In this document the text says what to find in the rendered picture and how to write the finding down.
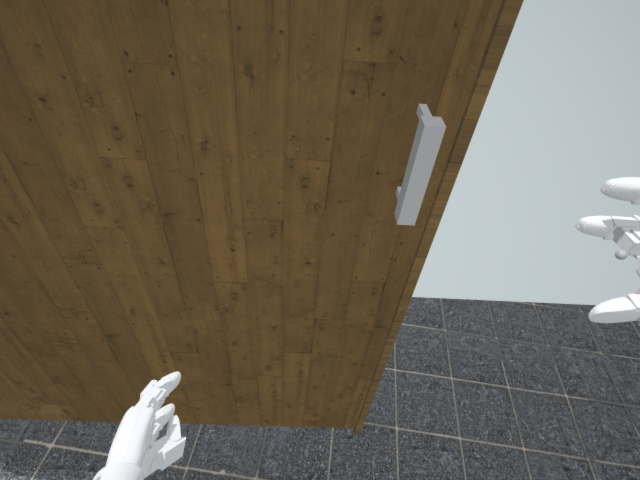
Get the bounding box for wardrobe door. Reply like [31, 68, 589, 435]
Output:
[0, 0, 502, 428]
[0, 342, 57, 405]

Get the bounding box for handle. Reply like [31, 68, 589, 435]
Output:
[394, 104, 446, 226]

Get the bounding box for robot right hand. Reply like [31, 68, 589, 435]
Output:
[575, 177, 640, 326]

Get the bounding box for robot left hand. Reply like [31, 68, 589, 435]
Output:
[106, 371, 186, 478]

